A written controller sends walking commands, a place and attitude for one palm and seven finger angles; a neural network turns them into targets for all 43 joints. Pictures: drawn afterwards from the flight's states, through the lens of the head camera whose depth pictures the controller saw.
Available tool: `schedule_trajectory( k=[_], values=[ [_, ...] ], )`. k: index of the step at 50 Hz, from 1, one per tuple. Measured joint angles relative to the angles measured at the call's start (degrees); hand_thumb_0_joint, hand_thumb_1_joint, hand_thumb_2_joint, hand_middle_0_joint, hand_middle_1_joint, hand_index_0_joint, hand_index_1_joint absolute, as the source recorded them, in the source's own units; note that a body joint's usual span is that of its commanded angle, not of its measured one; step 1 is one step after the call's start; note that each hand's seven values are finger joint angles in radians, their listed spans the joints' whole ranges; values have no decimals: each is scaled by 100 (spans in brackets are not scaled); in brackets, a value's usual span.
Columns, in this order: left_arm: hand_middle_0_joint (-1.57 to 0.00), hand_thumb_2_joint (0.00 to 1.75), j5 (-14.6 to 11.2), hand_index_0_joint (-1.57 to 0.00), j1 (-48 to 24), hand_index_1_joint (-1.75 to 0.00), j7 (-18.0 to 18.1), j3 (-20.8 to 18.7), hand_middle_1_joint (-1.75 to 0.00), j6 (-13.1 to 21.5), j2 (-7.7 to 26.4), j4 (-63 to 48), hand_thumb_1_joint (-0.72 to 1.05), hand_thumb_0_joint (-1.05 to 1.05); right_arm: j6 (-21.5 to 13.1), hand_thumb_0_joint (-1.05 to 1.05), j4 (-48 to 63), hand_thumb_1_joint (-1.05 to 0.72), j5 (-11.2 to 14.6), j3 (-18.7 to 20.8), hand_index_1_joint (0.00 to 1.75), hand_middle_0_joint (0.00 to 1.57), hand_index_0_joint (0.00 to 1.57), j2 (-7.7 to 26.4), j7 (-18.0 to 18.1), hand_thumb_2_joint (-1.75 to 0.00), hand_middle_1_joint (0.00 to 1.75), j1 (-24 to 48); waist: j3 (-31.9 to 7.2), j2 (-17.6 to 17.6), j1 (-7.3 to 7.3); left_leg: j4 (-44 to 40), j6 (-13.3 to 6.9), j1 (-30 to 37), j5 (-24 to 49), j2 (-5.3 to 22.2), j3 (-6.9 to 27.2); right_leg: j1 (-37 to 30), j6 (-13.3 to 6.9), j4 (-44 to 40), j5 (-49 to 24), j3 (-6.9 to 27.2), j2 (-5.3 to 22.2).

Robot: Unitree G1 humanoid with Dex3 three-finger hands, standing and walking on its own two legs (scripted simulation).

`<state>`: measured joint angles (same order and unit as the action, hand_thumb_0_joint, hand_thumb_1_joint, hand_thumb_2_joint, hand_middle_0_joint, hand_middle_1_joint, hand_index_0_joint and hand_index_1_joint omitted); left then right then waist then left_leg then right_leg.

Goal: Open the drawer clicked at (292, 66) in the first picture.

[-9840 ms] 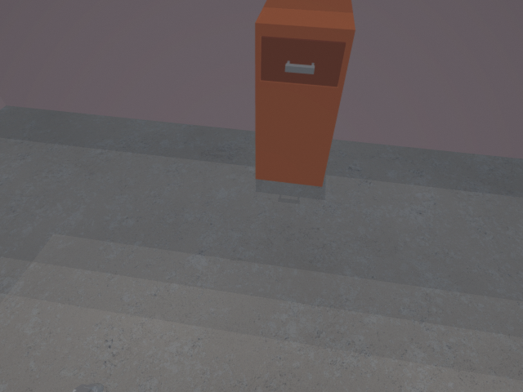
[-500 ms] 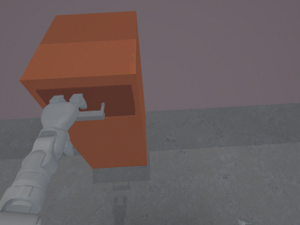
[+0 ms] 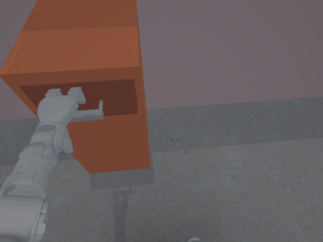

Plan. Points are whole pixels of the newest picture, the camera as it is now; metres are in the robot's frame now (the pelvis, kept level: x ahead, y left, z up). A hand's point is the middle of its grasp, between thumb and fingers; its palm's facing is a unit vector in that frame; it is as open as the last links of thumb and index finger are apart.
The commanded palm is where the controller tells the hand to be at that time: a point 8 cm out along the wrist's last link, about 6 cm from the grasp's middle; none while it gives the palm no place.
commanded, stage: move the hooked fingers above the handle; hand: left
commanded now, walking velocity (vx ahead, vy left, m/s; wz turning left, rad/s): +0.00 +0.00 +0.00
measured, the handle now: (85, 110) +0.52 +0.26 -0.06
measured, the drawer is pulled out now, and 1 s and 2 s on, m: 0.00 0.00 0.00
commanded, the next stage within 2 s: lower the fingers behind the handle in 1.06 s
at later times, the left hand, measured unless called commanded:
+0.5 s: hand (73, 113) +0.47 +0.26 -0.01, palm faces -0.08 -0.04 -1.00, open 13.8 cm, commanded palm +0.44 +0.26 +0.06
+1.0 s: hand (75, 114) +0.45 +0.25 +0.00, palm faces -0.05 -0.04 -1.00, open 13.9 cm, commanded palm +0.43 +0.26 +0.06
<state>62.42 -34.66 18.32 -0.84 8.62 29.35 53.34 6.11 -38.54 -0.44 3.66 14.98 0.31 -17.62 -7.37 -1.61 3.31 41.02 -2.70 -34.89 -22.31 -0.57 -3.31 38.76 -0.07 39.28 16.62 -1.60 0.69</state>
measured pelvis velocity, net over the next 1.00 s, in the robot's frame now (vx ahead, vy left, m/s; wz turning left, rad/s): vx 0.01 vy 0.00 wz -0.01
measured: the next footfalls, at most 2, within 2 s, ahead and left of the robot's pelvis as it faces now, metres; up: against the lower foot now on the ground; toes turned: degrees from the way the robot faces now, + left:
none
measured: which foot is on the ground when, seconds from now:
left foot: down 0.00-1.00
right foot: down 0.00-1.00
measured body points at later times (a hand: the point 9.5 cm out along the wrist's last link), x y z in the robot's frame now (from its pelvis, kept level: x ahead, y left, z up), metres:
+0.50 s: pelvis +0.01 +0.01 -0.01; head +0.12 +0.01 +0.43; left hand +0.47 +0.26 +0.05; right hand +0.00 -0.27 -0.14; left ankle -0.03 +0.09 -0.71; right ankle +0.02 -0.12 -0.71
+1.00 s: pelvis +0.01 +0.00 +0.00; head +0.10 +0.00 +0.44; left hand +0.45 +0.25 +0.06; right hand +0.07 -0.27 -0.13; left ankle -0.03 +0.09 -0.71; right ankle +0.02 -0.12 -0.71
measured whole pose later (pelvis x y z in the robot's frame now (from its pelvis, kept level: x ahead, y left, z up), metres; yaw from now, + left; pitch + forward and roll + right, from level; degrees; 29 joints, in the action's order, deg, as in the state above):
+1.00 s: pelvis +0.01 +0.00 +0.00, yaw -1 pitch +19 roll -1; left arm 62.6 -38.0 20.0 -1.0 5.6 27.9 56.1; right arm 8.1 -37.9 -1.1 2.9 14.4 -0.8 -16.8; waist -8.4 -2.2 4.3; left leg 43.3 -2.9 -37.9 -24.1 0.0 -3.3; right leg 41.4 0.2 40.6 17.8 -1.6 0.2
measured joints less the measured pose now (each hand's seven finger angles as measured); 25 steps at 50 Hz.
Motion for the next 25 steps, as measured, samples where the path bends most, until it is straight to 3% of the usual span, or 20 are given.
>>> schedule_trajectory(
  k=[14,25],
  values=[
    [-32,30,124,-32,-768,-120,147,-164,-120,-100,225,763,-49,0,89,1,-96,-90,-116,-55,30,21,20,37,-49,-90,30,-249,-73,-26,331,504,-41,-773,-188,47,-30,733,38,371,93,26,-32],
    [-32,30,26,-32,-405,-121,58,-340,-120,-45,253,431,-49,0,243,1,-115,-90,-111,-44,30,21,20,0,-65,-90,30,-390,-108,-80,279,399,-64,-651,-233,89,-99,626,68,231,86,98,-87]
  ],
)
